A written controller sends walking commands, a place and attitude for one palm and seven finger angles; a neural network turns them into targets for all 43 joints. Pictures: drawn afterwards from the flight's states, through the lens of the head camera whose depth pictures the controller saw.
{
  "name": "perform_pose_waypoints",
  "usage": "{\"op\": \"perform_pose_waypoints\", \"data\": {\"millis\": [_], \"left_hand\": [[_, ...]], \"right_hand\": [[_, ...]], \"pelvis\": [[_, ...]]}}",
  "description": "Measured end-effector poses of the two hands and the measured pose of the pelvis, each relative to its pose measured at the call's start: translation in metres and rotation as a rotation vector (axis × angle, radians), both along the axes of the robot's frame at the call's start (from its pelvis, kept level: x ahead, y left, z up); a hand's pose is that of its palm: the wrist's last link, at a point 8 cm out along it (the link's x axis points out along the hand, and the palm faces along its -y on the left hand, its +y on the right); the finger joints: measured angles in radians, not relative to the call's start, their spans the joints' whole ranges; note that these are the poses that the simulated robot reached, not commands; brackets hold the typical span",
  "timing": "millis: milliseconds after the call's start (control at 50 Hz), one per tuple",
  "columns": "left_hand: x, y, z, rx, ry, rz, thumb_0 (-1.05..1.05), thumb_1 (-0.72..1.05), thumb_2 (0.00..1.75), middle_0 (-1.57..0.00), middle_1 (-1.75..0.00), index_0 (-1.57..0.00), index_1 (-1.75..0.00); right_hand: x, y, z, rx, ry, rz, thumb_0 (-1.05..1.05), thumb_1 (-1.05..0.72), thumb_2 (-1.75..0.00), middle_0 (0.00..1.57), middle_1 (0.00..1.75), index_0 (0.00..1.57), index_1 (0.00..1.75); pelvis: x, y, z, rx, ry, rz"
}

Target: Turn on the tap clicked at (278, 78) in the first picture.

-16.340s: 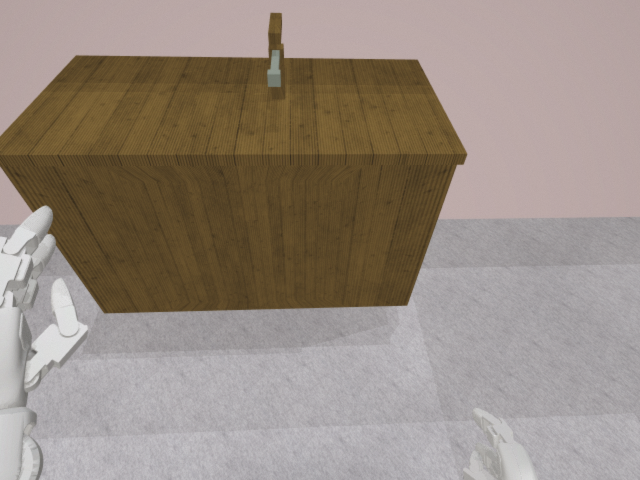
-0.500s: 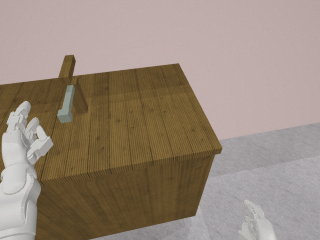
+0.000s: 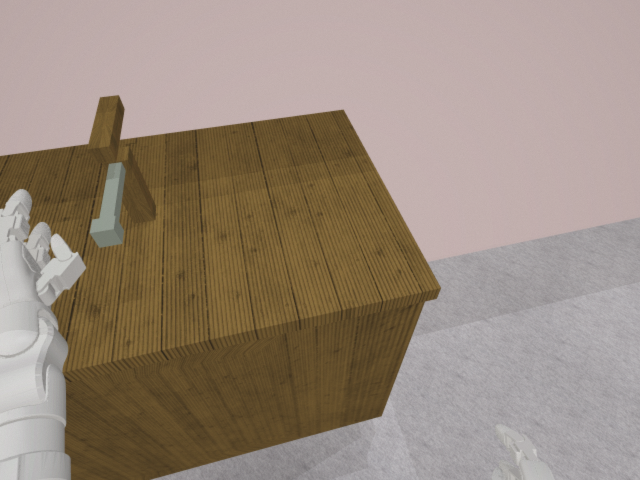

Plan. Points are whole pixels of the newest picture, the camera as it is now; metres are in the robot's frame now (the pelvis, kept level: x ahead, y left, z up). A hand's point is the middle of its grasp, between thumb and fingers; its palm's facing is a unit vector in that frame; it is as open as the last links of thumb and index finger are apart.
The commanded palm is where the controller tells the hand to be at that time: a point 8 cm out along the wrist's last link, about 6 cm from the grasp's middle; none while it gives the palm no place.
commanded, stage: reach beside the lever's end, fingers flat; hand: left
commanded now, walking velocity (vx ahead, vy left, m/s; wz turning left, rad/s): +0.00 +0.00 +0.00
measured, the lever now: (107, 231) +0.38 +0.30 +0.11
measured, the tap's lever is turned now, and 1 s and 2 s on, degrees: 0 0 22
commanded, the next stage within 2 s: push the lever round in 0.56 s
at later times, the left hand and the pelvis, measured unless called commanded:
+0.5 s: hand (84, 252) +0.35 +0.32 +0.10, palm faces +0.52 -0.85 -0.09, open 7.8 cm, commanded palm +0.30 +0.36 +0.11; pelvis +0.00 +0.00 +0.00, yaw -1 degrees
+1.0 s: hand (96, 251) +0.35 +0.31 +0.10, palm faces +0.51 -0.86 -0.07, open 7.8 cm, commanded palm +0.31 +0.34 +0.10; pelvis +0.00 +0.00 -0.01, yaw +0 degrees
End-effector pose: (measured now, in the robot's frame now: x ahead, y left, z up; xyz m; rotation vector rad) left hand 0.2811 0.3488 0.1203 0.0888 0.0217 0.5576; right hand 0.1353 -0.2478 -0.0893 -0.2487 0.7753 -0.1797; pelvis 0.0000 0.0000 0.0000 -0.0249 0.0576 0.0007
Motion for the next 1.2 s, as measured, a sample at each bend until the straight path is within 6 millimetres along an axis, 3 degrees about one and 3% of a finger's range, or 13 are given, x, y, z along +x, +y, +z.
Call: {"op": "perform_pose_waypoints", "data": {"millis": [260, 440, 780, 1200], "left_hand": [[0.022, 0.008, -0.006, -0.005, 0.0, -0.019, 0.02, 0.9, 0.9, -0.15, -0.15, -0.15, -0.15], [0.022, 0.006, -0.011, 0.0, -0.011, -0.016, 0.02, 0.9, 0.9, -0.15, -0.15, -0.15, -0.15], [0.014, 0.007, -0.011, -0.005, -0.02, -0.012, 0.02, 0.9, 0.9, -0.15, -0.15, -0.15, -0.15], [0.029, -0.018, -0.014, -0.001, -0.022, -0.018, 0.03, 0.9, 0.9, -0.15, -0.15, -0.15, -0.15]], "right_hand": [[-0.021, -0.007, -0.007, -0.01, 0.074, -0.041, 0.02, -0.9, -0.9, 0.2, 0.3, 0.2, 0.3], [-0.03, -0.008, -0.01, -0.008, 0.101, -0.062, 0.02, -0.9, -0.9, 0.2, 0.3, 0.2, 0.3], [-0.019, -0.004, -0.008, -0.001, 0.071, -0.039, 0.02, -0.9, -0.9, 0.2, 0.3, 0.2, 0.3], [-0.02, -0.002, -0.014, 0.011, 0.096, -0.029, 0.01, -0.9, -0.9, 0.2, 0.3, 0.2, 0.3]], "pelvis": [[0.0, 0.002, -0.003, -0.006, 0.033, -0.007], [0.001, 0.003, -0.004, -0.007, 0.04, -0.015], [-0.002, 0.002, -0.005, -0.01, 0.037, -0.007], [0.0, 0.001, -0.006, -0.008, 0.038, -0.002]]}}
